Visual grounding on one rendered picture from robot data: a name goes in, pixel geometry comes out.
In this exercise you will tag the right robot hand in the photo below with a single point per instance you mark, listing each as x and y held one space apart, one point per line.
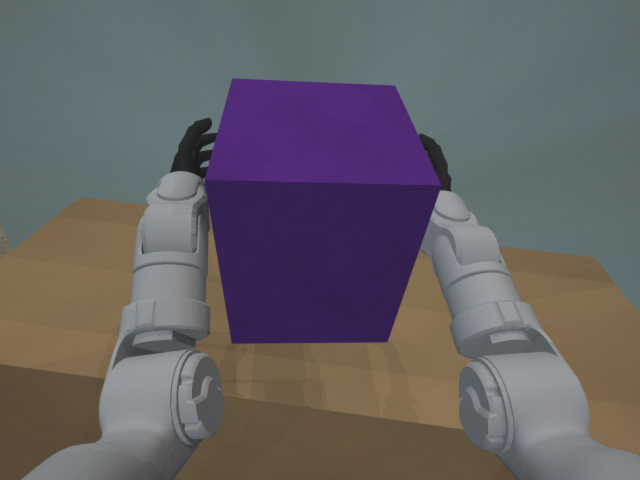
437 160

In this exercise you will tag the robot left forearm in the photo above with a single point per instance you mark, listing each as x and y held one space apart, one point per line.
167 311

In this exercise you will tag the robot right forearm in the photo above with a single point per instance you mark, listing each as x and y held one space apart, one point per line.
488 315

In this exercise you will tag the robot right upper arm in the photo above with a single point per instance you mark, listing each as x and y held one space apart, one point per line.
529 410

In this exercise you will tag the pedestal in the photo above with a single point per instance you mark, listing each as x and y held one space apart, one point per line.
293 411

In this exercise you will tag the robot left upper arm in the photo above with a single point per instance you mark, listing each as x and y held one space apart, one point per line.
155 410

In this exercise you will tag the carton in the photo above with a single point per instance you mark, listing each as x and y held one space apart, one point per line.
320 195

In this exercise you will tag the left robot hand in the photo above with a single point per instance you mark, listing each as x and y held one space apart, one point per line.
188 157

